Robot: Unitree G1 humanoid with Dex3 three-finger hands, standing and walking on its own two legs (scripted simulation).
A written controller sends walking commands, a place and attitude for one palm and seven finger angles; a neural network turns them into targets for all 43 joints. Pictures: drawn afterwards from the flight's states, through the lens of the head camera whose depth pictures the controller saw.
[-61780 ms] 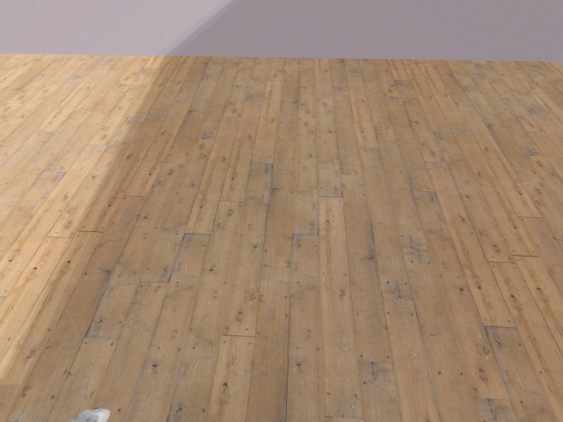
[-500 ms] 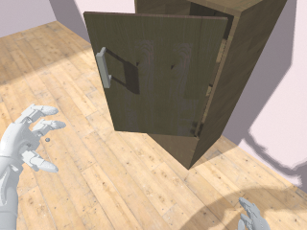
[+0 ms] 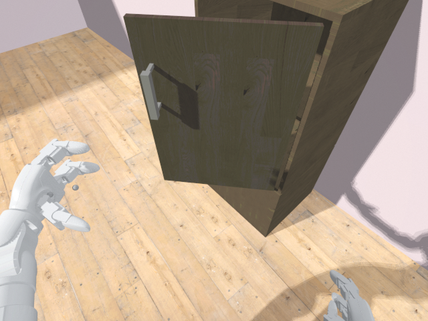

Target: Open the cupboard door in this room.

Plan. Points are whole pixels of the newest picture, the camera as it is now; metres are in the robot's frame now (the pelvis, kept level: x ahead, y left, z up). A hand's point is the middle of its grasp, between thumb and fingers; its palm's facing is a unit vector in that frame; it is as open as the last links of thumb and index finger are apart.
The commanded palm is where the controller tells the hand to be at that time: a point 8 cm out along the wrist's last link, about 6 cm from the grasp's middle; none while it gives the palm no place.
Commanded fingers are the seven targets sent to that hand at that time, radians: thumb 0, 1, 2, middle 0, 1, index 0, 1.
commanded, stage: move the hooked fingers beside the handle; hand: left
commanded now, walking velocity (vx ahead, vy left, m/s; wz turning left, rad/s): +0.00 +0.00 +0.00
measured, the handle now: (152, 92) +0.62 +0.21 +0.09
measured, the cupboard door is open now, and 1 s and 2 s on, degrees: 41 41 41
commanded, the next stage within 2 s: none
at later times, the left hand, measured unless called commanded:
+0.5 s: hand (96, 152) +0.39 +0.26 +0.11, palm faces -0.04 -1.00 -0.01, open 14.0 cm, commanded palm +0.38 +0.31 +0.10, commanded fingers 0.00 -0.50 0.30 -0.30 -1.20 -0.30 -1.20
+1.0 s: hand (114, 122) +0.48 +0.26 +0.10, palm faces -0.06 -1.00 +0.01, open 14.0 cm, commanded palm +0.47 +0.31 +0.09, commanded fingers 0.00 -0.50 0.30 -0.30 -1.20 -0.30 -1.20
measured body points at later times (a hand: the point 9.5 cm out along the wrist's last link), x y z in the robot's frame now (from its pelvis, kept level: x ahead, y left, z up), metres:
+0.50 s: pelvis +0.00 +0.01 -0.01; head +0.04 +0.01 +0.44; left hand +0.38 +0.32 +0.11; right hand +0.09 -0.26 -0.10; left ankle +0.00 +0.12 -0.72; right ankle +0.02 -0.11 -0.72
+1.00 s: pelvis +0.00 +0.01 -0.02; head +0.10 +0.02 +0.42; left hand +0.48 +0.31 +0.10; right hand +0.01 -0.26 -0.12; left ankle +0.00 +0.12 -0.72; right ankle +0.02 -0.11 -0.72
